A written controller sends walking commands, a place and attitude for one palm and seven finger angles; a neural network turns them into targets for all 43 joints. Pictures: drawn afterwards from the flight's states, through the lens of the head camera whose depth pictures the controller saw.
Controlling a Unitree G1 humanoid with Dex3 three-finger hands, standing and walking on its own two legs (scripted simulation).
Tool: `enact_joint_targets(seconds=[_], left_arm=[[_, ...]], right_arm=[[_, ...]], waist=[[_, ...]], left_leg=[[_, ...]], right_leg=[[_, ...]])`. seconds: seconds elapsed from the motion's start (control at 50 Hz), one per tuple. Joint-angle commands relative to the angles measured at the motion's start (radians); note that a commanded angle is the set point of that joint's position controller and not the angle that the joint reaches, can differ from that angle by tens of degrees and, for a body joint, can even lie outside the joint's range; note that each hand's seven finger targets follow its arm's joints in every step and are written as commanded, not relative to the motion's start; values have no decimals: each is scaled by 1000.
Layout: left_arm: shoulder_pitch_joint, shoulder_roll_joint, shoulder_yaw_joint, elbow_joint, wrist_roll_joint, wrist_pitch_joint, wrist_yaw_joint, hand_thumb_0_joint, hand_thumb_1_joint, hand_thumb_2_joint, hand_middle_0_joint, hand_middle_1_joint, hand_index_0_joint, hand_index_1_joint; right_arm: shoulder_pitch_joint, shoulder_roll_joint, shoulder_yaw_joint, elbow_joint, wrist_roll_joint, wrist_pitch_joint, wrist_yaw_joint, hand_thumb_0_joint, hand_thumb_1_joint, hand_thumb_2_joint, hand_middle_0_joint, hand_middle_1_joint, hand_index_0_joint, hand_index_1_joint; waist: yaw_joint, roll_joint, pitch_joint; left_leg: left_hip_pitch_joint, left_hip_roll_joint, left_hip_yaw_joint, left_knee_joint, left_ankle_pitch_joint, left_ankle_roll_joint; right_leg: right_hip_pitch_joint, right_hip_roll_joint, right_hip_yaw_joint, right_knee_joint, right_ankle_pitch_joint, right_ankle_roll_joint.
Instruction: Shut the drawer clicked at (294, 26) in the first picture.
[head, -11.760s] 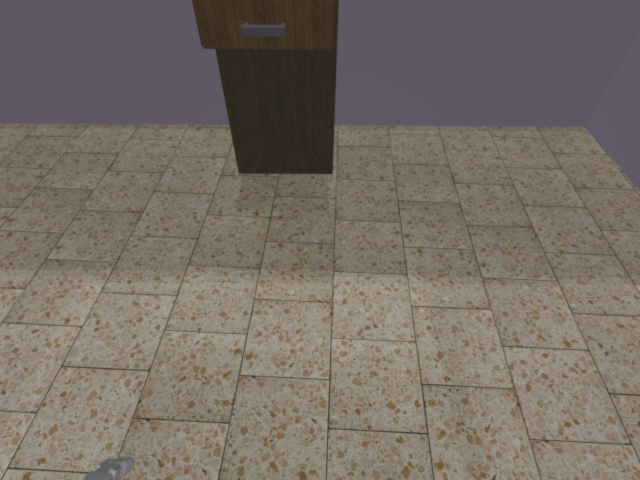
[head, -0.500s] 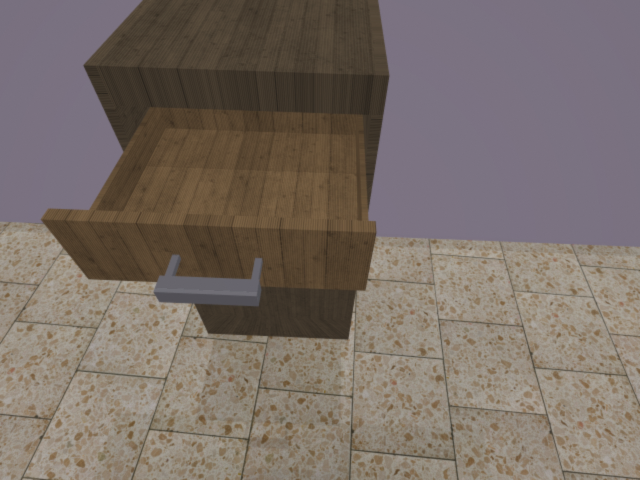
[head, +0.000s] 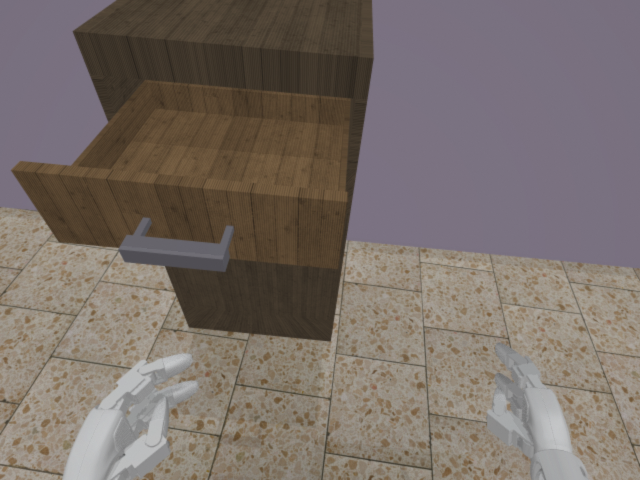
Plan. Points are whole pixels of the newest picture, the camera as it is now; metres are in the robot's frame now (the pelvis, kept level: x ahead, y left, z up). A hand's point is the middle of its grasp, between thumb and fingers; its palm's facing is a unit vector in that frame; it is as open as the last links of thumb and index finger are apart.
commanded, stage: raise the hand and make a fist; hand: left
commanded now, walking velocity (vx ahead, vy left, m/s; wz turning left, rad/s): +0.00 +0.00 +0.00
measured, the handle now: (181, 240) +0.40 +0.22 +0.08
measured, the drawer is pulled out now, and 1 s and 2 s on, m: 0.26 0.26 0.26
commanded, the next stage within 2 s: bring the fist close to the handle in 1.48 s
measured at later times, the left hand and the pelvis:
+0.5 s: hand (119, 354) +0.22 +0.22 +0.10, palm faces +0.07 -0.99 -0.08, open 3.6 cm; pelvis +0.02 +0.01 +0.01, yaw -1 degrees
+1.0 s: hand (135, 343) +0.21 +0.19 +0.15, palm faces -0.08 -1.00 -0.06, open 3.2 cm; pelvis +0.02 +0.05 +0.02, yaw +1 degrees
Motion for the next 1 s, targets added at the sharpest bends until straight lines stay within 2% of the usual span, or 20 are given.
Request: enact_joint_targets(seconds=[0.0,0.02,0.06,0.12,0.18,0.22,0.28,0.32,0.36,0.42,0.5,0.52,0.58,0.62,0.66,0.72,0.76,0.86,0.92,0.98], left_arm=[[-162,181,195,-480,-81,-156,67,0,900,900,-640,-777,-640,-777],[-260,208,190,-564,-86,-202,74,0,900,900,-660,-798,-660,-798],[-263,156,101,-520,-87,-263,39,0,900,900,-700,-842,-700,-842],[-328,132,-5,-415,-106,-253,-66,0,900,900,-760,-907,-760,-907],[-327,213,38,-233,-93,-98,-148,0,900,900,-820,-972,-820,-972],[-286,291,136,-121,-89,49,-166,0,900,900,-860,-1015,-860,-1015],[-179,307,271,-212,-141,184,-119,0,900,900,-920,-1080,-920,-1080],[-98,294,360,-282,-185,192,-38,0,900,900,-960,-1123,-960,-1123],[-21,222,346,-374,-193,149,26,0,900,900,-1000,-1167,-1000,-1167],[38,182,270,-396,-141,92,42,0,900,900,-1060,-1232,-1060,-1232],[-11,109,91,-447,-101,72,-21,0,900,900,-1140,-1318,-1140,-1318],[-29,97,58,-476,-106,76,-32,0,900,900,-1160,-1340,-1160,-1340],[-63,143,74,-610,-97,63,-14,0,900,900,-1220,-1405,-1220,-1405],[-109,185,93,-694,-61,44,49,0,900,900,-1260,-1448,-1260,-1448],[-80,132,52,-720,-36,46,100,0,900,900,-1300,-1492,-1300,-1492],[-64,120,56,-691,-18,98,150,0,900,900,-1360,-1557,-1360,-1557],[-48,59,-13,-671,-12,169,145,0,900,900,-1400,-1600,-1400,-1600],[-89,43,-100,-731,15,351,116,0,900,900,-1400,-1600,-1400,-1600],[-157,88,-59,-806,22,388,145,0,900,900,-1400,-1600,-1400,-1600],[-244,78,-55,-879,30,381,191,0,900,900,-1400,-1600,-1400,-1600]], right_arm=[[-6,-60,-13,-150,-2,-41,-37,0,-900,-900,200,300,200,300],[26,-70,-9,-131,-6,-47,-43,0,-900,-900,200,300,200,300],[27,-69,3,-90,1,-74,-56,0,-900,-900,200,300,200,300],[8,-104,30,-51,18,-124,-69,0,-900,-900,200,300,200,300],[14,-133,28,-35,32,-127,-88,0,-900,-900,200,300,200,300],[-4,-140,30,-46,43,-111,-94,0,-900,-900,200,300,200,300],[-44,-97,36,-98,34,-87,-93,0,-900,-900,200,300,200,300],[-62,-65,38,-103,28,-80,-85,0,-900,-900,200,300,200,300],[-39,-41,30,-96,26,-86,-71,0,-900,-900,200,300,200,300],[-31,-53,19,-85,19,-97,-54,0,-900,-900,200,300,200,300],[11,-85,14,-88,28,-138,-51,0,-900,-900,200,300,200,300],[6,-93,16,-88,26,-148,-55,0,-900,-900,200,300,200,300],[37,-99,13,-84,25,-183,-62,0,-900,-900,200,300,200,300],[34,-98,23,-68,16,-188,-60,0,-900,-900,200,300,200,300],[42,-81,29,-74,14,-185,-52,0,-900,-900,200,300,200,300],[15,-82,36,-79,13,-163,-40,0,-900,-900,200,300,200,300],[3,-78,46,-96,18,-141,-33,0,-900,-900,200,300,200,300],[-18,-78,68,-135,28,-93,-29,0,-900,-900,200,300,200,300],[-41,-76,84,-146,22,-78,-36,0,-900,-900,200,300,200,300],[-43,-63,95,-152,19,-74,-35,0,-900,-900,200,300,200,300]], waist=[[11,200,-142],[-27,161,-156],[-69,139,-116],[-118,98,-22],[-96,36,6],[-48,1,-22],[55,21,-172],[96,-32,-231],[94,-47,-212],[69,-80,-104],[1,42,-46],[-9,18,-33],[2,94,-140],[9,135,-139],[15,165,-129],[26,116,-93],[24,120,-39],[27,105,8],[30,76,20],[33,129,-16]], left_leg=[[1,-42,-9,-10,132,29],[-9,-34,-28,25,121,31],[-31,-23,-42,69,83,37],[-53,-10,-62,91,36,52],[-98,-11,-63,57,6,54],[-100,-12,-65,22,28,54],[-30,-24,-70,-47,143,39],[0,-25,-74,-69,218,26],[21,-27,-62,-99,265,18],[29,-24,-52,-119,278,23],[115,-23,-44,-149,243,39],[134,-18,-53,-147,245,45],[221,-13,-67,-177,273,48],[250,-7,-85,-193,296,44],[276,6,-100,-212,341,32],[261,18,-111,-235,340,24],[252,26,-119,-262,339,14],[260,34,-125,-313,307,9],[267,34,-133,-336,256,11],[311,36,-145,-354,236,-2]], right_leg=[[36,-30,142,-180,110,36],[4,-22,156,-169,99,43],[-50,-30,189,-195,42,51],[-83,-34,210,-242,-27,70],[-51,-47,233,-304,-117,81],[35,-72,262,-328,-91,106],[227,-105,227,-301,129,112],[323,-98,197,-265,325,124],[348,-88,156,-234,541,125],[273,-68,134,-230,565,132],[136,-36,75,-260,369,96],[125,-25,69,-264,338,90],[138,-7,19,-246,289,57],[131,0,-7,-220,273,44],[118,4,-30,-202,266,37],[137,5,-40,-215,258,39],[142,1,-48,-224,253,40],[180,-1,-45,-264,245,41],[193,4,-49,-274,214,39],[190,4,-48,-272,189,36]])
